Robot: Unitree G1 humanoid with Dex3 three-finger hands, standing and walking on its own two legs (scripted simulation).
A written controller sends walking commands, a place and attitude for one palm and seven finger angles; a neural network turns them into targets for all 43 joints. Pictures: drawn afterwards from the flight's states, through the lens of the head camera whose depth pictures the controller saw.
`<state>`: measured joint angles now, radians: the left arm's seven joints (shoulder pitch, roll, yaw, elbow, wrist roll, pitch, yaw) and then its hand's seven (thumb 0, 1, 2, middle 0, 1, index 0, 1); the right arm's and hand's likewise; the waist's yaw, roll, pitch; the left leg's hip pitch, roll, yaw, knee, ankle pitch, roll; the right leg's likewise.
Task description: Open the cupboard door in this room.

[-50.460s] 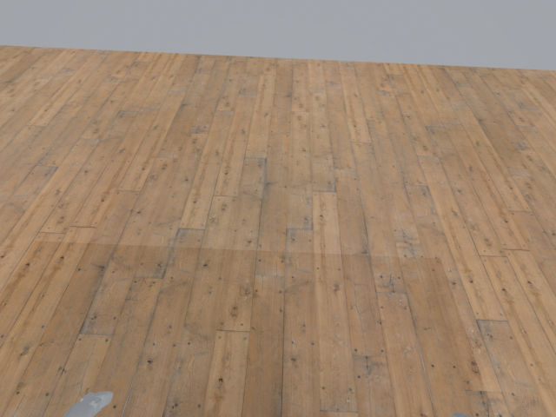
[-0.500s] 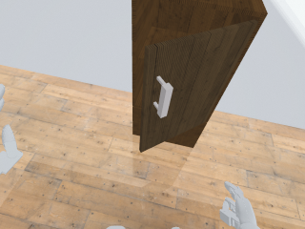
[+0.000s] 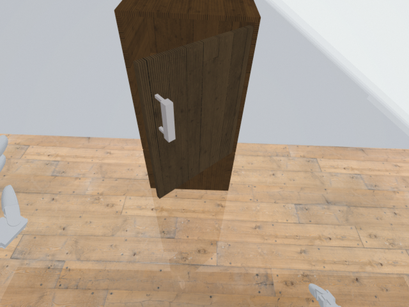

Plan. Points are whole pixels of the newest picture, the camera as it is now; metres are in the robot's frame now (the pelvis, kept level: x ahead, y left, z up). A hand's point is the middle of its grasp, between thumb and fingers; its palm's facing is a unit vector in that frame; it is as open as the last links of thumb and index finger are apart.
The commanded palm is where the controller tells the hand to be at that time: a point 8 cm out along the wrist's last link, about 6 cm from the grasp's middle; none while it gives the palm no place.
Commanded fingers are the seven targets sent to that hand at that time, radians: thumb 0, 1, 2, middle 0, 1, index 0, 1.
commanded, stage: stop stepping back and stand still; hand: left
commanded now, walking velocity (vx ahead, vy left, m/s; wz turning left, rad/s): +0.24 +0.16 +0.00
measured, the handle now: (164, 117) +0.61 +0.15 +0.02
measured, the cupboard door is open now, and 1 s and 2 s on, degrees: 42 42 42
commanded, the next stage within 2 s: let the arm hang, fingers relaxed in 0.92 s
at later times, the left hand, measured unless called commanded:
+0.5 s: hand out of the picture +0.16 +0.28 +0.16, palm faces +0.44 -0.77 -0.46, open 7.4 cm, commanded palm +0.11 +0.31 +0.17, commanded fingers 0.00 0.90 0.90 -0.20 -0.30 -0.20 -0.30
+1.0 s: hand out of the picture +0.16 +0.29 +0.15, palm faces +0.41 -0.78 -0.48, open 7.4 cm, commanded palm none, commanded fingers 0.00 0.90 0.90 -0.20 -0.30 -0.20 -0.30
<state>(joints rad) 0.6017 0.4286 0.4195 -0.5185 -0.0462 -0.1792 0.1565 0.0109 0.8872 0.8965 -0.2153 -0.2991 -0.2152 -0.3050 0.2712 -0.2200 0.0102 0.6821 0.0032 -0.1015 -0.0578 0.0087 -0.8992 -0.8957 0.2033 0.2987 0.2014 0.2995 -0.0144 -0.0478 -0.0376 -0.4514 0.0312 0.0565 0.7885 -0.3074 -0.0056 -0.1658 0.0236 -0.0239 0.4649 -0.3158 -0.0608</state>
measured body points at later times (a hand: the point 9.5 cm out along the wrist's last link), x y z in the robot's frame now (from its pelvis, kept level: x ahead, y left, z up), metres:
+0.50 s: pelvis -0.03 +0.01 +0.00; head -0.03 +0.01 +0.45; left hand +0.13 +0.32 +0.18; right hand +0.14 -0.21 -0.09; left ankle +0.01 +0.11 -0.74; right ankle -0.04 -0.08 -0.74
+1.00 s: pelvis -0.03 +0.02 +0.00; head -0.01 +0.03 +0.45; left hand +0.14 +0.33 +0.18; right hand +0.14 -0.21 -0.08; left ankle +0.01 +0.11 -0.74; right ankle -0.04 -0.08 -0.74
